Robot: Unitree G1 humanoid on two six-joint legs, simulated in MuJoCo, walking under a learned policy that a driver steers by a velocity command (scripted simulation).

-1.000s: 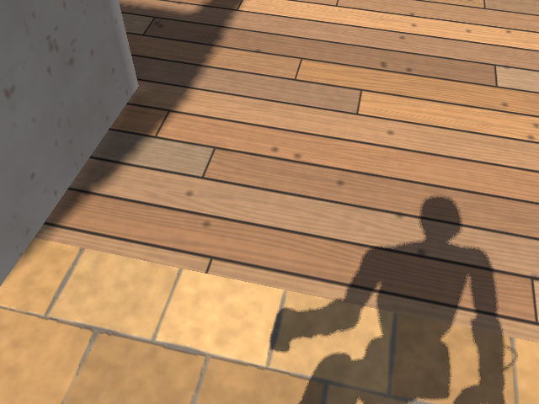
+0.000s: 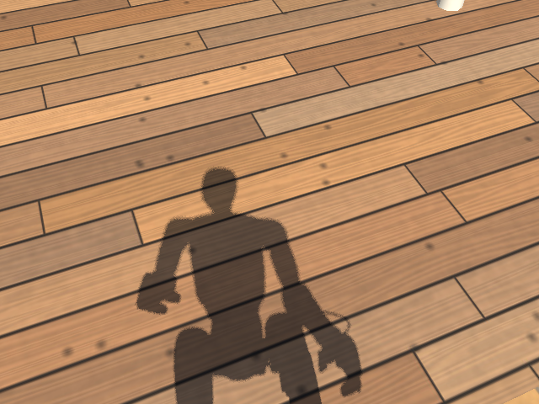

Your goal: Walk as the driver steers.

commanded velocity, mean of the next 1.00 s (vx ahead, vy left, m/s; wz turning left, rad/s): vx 0.16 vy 0.00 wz -0.08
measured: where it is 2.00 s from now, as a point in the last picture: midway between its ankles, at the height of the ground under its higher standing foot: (262, 311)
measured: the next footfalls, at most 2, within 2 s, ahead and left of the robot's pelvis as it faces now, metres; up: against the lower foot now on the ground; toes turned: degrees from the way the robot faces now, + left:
right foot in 0.12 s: +0.21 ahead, -0.10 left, +0.00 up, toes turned -3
left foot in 0.50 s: +0.18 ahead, +0.10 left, +0.00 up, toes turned -1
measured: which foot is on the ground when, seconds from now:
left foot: down 0.00-0.12, up 0.14-0.48, down 0.50-0.96, up 0.98-1.00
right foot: up 0.00-0.10, down 0.12-1.00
